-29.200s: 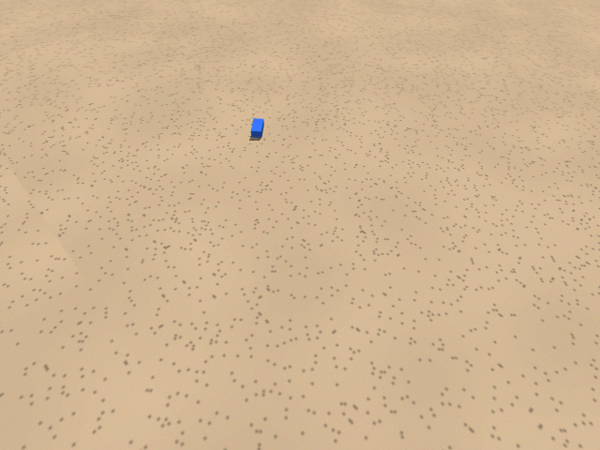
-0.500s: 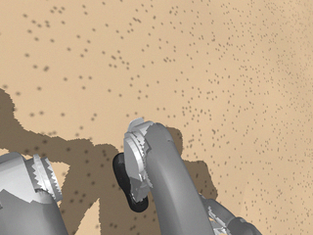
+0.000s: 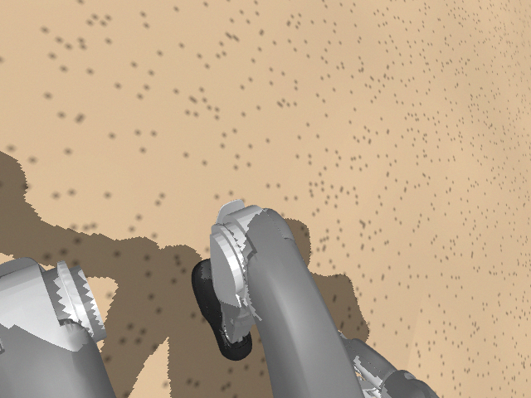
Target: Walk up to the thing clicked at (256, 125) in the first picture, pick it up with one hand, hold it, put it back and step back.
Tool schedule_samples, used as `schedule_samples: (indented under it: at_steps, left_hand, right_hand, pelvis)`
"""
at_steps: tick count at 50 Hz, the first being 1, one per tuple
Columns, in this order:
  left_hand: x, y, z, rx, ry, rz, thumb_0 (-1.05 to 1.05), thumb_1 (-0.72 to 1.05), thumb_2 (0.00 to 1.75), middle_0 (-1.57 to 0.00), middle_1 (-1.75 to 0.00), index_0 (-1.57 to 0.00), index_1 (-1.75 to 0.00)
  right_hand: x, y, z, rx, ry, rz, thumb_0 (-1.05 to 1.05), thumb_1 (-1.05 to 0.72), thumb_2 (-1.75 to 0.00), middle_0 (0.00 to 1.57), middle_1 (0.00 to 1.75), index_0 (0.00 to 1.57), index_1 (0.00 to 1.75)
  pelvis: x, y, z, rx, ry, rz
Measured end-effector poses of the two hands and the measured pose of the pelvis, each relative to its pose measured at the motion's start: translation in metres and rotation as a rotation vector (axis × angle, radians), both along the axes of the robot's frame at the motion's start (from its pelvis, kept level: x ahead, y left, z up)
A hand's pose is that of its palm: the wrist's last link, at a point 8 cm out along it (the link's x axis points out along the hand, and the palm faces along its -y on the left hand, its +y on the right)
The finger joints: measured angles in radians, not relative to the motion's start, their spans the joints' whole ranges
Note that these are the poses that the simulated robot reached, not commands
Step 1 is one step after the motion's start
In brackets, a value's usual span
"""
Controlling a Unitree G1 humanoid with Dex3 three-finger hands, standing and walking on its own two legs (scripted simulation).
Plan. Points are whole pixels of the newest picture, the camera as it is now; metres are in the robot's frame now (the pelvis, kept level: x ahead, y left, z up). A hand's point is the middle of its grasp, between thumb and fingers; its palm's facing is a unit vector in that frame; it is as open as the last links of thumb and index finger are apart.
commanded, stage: close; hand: left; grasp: from above
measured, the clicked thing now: out of the picture +0.44 +0.31 -0.29
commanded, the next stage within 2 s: settle in 0.08 s
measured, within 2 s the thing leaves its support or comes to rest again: leaves its support in 0.58 s
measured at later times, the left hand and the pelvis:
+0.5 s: hand out of the picture +0.43 +0.30 -0.26, palm faces -0.44 -0.16 -0.89, open 8.5 cm; pelvis +0.01 +0.00 +0.00, yaw +0 degrees
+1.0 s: hand out of the picture +0.42 +0.31 -0.16, palm faces -0.46 -0.09 -0.88, open 8.5 cm; pelvis +0.01 -0.01 +0.02, yaw +6 degrees
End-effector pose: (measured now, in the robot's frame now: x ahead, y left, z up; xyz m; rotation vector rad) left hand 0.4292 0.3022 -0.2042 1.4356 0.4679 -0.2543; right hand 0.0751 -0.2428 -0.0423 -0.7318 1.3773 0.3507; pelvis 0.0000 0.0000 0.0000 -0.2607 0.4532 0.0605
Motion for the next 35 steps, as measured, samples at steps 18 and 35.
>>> schedule_samples:
  at_steps: [18,35]
  left_hand:
    - [0.009,0.001,0.002,-0.003,-0.015,0.027,0.02,0.27,0.21,-0.79,-0.25,-0.86,-0.28]
    - [-0.004,0.022,0.035,0.018,-0.032,0.004,0.03,0.26,0.23,-0.85,-0.26,-0.88,-0.26]
  right_hand:
    - [0.002,-0.003,0.0,-0.008,-0.003,-0.012,0.01,-0.91,-0.91,0.2,0.3,0.2,0.3]
    - [0.006,-0.013,-0.012,0.0,-0.002,-0.156,0.01,-0.92,-0.91,0.2,0.3,0.2,0.3]
  pelvis:
    - [0.001,-0.001,0.0,0.001,0.013,-0.001]
    - [0.01,-0.001,0.0,0.016,0.083,0.021]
